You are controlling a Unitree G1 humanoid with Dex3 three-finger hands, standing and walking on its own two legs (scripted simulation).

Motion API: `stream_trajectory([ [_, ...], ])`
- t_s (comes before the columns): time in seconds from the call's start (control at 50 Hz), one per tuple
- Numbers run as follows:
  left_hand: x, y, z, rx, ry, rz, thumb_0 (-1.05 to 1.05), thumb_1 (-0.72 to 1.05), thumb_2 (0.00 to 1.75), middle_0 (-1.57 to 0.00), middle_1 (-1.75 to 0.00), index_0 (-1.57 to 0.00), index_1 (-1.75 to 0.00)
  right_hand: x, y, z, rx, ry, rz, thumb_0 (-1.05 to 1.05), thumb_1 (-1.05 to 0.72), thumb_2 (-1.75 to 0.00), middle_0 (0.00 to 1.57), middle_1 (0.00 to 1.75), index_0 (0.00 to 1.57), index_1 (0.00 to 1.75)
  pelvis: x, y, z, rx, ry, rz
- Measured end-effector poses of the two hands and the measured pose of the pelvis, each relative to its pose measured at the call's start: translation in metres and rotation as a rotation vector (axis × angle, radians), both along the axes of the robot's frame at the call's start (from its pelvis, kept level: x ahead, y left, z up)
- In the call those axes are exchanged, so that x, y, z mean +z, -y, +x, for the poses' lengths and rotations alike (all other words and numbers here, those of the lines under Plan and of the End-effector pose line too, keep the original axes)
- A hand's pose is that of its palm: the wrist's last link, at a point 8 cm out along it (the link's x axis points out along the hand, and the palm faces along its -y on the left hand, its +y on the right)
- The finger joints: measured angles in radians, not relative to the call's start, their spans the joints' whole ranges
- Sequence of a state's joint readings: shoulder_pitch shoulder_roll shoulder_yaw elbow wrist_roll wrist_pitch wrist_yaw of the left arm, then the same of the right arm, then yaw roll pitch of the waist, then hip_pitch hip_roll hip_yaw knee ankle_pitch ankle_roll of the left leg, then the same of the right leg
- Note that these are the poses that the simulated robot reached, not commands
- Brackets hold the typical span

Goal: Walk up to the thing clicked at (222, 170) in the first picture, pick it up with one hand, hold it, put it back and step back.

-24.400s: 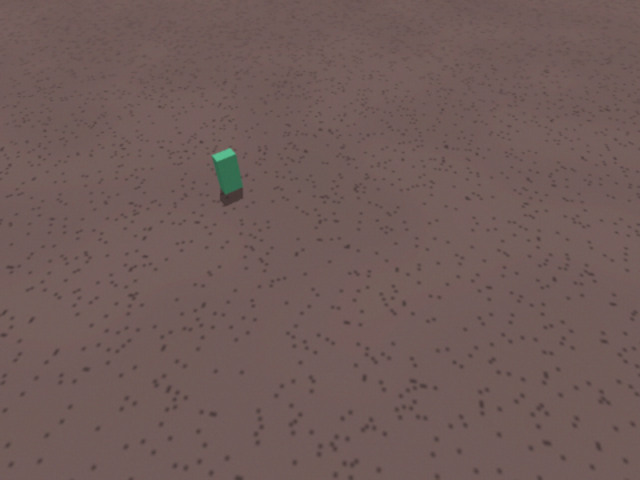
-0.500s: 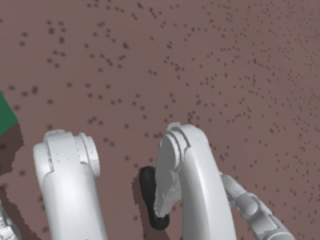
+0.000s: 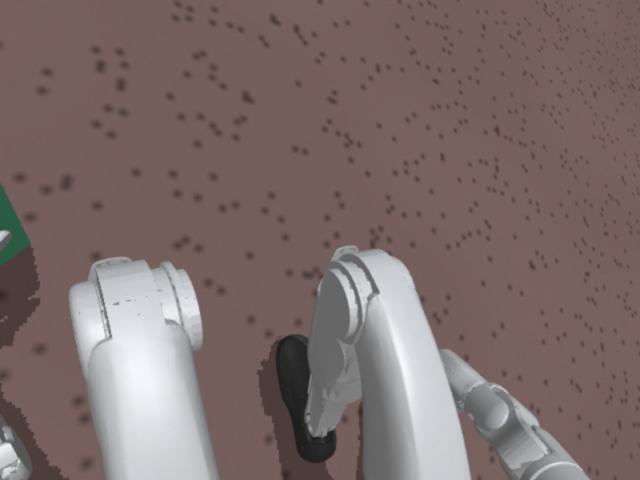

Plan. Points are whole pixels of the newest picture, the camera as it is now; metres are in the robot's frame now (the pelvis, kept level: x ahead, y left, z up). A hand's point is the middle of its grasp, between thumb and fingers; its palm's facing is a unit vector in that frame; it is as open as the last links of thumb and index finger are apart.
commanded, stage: open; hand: left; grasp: from the side
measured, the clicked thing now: out of the picture +0.38 +0.35 -0.18
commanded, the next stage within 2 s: withdraw in 0.20 s
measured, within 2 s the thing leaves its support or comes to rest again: rests again in 0.70 s
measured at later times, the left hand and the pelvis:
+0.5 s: hand out of the picture +0.36 +0.36 -0.14, palm faces +0.56 -0.83 -0.03, open 17.5 cm; pelvis +0.00 +0.00 +0.00, yaw +0 degrees
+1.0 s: hand out of the picture +0.33 +0.42 -0.05, palm faces +0.51 -0.83 -0.24, open 17.4 cm; pelvis +0.01 -0.01 +0.04, yaw +4 degrees
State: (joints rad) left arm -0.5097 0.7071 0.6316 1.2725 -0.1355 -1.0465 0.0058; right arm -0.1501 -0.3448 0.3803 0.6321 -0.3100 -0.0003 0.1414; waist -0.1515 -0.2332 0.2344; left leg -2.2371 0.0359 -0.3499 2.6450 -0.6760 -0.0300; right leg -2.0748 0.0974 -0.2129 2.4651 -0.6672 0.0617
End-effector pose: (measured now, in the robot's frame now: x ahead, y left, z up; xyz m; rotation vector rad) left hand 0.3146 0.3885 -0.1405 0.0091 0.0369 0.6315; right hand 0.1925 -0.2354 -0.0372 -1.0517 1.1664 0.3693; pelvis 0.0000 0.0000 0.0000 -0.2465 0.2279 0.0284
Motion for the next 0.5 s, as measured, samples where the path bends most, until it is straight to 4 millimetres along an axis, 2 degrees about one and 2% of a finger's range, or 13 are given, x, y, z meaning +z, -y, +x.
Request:
stream_trajectory([
  [0.12, 0.0024, 0.0001, 0.0046, -0.016, 0.002, 0.002, -0.01, -0.46, 0.33, -0.53, -0.48, -0.54, -0.45, 0.0013, -0.0016, 0.0002, -0.004, 0.004, 0.005, 0.00, -0.91, -0.89, 0.21, 0.30, 0.21, 0.30, 0.0001, -0.0006, -0.0001, -0.003, 0.001, -0.003],
  [0.22, 0.0004, 0.0019, 0.0013, -0.008, -0.007, -0.008, -0.01, -0.55, 0.15, -0.35, -0.27, -0.36, -0.25, 0.0015, -0.0021, -0.0001, -0.005, 0.006, 0.009, 0.00, -0.91, -0.90, 0.21, 0.30, 0.21, 0.30, 0.0001, -0.0003, -0.0007, -0.004, 0.002, -0.003],
  [0.34, -0.0024, 0.0022, -0.0031, 0.003, -0.007, -0.011, -0.02, -0.60, 0.05, -0.20, -0.12, -0.21, -0.10, 0.0003, -0.0017, -0.0024, -0.007, -0.004, 0.004, 0.00, -0.91, -0.90, 0.21, 0.30, 0.21, 0.30, -0.0002, -0.0003, -0.0015, -0.006, 0.004, -0.001],
  [0.5, 0.0015, -0.0031, -0.0011, -0.040, 0.004, 0.017, 0.00, -0.60, 0.04, -0.10, -0.07, -0.11, -0.05, -0.0020, -0.0011, -0.0076, -0.030, -0.023, -0.006, 0.00, -0.89, -0.89, 0.21, 0.30, 0.21, 0.30, 0.0006, -0.0014, -0.0002, -0.005, -0.002, -0.004],
])
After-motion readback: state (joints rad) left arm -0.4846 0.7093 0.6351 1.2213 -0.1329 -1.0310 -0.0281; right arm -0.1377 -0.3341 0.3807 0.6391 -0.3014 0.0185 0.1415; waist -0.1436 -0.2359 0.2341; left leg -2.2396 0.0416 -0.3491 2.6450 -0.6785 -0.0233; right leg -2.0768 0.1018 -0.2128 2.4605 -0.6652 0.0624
